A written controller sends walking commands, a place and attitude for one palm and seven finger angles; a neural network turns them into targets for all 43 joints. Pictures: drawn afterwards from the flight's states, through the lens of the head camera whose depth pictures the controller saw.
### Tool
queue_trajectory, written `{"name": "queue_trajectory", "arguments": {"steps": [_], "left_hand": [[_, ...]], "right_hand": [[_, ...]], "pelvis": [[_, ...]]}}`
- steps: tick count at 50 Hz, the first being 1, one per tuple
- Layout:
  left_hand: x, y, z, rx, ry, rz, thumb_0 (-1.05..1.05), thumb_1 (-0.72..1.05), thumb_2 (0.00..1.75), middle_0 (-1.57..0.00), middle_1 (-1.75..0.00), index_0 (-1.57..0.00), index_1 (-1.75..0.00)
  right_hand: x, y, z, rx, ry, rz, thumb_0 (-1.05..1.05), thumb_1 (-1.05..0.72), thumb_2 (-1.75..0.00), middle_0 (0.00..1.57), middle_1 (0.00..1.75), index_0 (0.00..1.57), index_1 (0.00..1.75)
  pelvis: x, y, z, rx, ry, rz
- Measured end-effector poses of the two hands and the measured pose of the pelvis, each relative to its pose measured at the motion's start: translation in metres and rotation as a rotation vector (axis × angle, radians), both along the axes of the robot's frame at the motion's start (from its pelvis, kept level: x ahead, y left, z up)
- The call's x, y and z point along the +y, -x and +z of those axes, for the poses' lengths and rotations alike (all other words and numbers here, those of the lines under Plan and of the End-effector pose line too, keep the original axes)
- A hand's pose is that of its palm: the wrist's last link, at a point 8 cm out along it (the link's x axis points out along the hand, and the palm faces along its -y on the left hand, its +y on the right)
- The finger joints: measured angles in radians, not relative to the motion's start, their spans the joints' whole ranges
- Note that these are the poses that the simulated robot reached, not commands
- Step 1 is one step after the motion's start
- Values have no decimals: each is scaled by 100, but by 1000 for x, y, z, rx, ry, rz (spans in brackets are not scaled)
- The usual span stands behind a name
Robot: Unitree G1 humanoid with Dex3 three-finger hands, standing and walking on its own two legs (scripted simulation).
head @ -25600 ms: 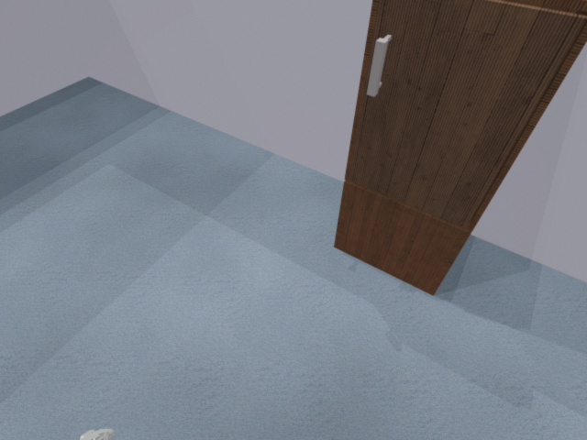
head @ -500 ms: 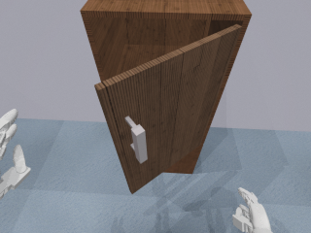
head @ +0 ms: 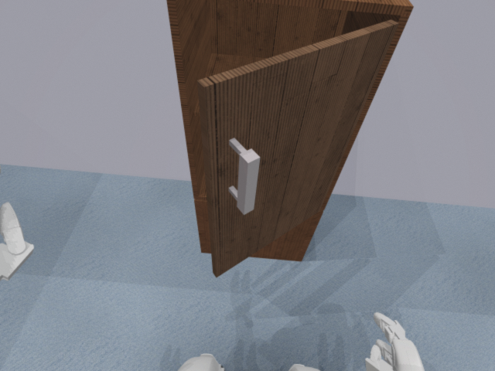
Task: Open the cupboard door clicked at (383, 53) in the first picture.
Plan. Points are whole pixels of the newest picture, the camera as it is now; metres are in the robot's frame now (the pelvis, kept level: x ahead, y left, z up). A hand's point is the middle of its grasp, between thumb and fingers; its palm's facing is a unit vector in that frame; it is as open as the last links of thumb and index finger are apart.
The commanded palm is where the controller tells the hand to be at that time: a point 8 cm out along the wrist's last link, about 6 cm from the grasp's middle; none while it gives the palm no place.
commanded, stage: step back with the hand held close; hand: left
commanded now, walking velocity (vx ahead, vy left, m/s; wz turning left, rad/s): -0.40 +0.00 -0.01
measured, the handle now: (240, 177) +0.40 +0.04 +0.09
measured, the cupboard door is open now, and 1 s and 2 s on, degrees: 40 40 40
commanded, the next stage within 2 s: stop stepping back and stand still in 0.28 s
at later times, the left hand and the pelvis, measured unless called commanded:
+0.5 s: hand (11, 315) +0.14 +0.24 +0.18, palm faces +0.32 -0.83 -0.47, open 7.4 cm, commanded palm +0.07 +0.28 +0.19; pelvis -0.09 -0.01 +0.01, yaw -3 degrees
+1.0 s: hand out of the picture +0.06 +0.26 +0.18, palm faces +0.43 -0.81 -0.41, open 7.4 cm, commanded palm +0.00 +0.30 +0.19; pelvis -0.15 +0.00 +0.01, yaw -2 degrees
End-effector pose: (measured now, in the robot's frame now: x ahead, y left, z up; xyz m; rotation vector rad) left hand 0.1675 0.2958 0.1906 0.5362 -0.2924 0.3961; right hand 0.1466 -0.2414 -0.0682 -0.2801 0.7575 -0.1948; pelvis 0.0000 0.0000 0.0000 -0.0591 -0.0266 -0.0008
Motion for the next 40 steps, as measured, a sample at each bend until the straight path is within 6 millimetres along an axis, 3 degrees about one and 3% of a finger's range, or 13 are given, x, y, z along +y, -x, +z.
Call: {"name": "queue_trajectory", "arguments": {"steps": [5,10,15,22,25,29,36,40], "left_hand": [[7,16,12,-9,-30,19,2,89,90,-22,-31,-21,-30],[-6,38,11,35,-10,13,2,89,90,-21,-31,-21,-30],[-26,49,4,72,-10,-58,2,89,90,-21,-31,-21,-30],[-18,54,2,67,-16,-100,2,88,90,-22,-31,-22,-30],[-16,62,3,66,-11,-114,2,88,90,-22,-31,-21,-30],[-20,87,9,86,-25,-120,2,89,90,-22,-31,-21,-30],[-17,144,8,122,-23,-33,2,89,90,-22,-31,-22,-30],[-6,154,0,58,54,45,2,88,90,-22,-31,-22,-30]], "right_hand": [[11,15,5,5,-39,15,2,-90,-90,21,30,20,30],[16,20,3,-6,-80,70,2,-90,-90,21,30,20,30],[8,29,-5,9,-93,74,1,-90,-90,21,30,20,30],[-9,51,14,-20,-18,-4,2,-90,-90,21,30,20,30],[-13,65,26,-61,0,-7,2,-90,-90,21,30,20,30],[-14,90,35,-118,-8,-14,1,-90,-90,21,30,20,30],[-15,140,14,-26,-36,-7,1,-90,-90,21,30,20,30],[-15,165,4,39,-23,-12,1,-90,-90,21,30,20,30]], "pelvis": [[-4,12,8,27,8,18],[-12,29,10,78,-14,-7],[-18,56,8,67,-17,-35],[-13,70,10,52,-35,-47],[-10,87,13,39,-41,-59],[-11,105,16,30,-34,-53],[-16,131,17,22,-46,-43],[-12,134,18,18,-55,-41]]}}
